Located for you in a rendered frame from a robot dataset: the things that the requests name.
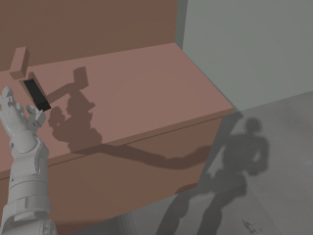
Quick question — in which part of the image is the left robot hand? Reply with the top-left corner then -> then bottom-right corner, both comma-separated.
0,86 -> 46,139

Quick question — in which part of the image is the right robot hand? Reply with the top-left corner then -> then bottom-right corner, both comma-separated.
242,217 -> 265,235

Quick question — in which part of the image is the left robot forearm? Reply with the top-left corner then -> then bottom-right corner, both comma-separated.
0,130 -> 51,235

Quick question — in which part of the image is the robot left upper arm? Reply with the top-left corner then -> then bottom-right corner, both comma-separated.
2,218 -> 58,235

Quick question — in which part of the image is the tap lever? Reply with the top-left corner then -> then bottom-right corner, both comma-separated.
23,79 -> 51,112

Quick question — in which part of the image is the counter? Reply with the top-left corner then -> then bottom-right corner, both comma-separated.
0,0 -> 234,235

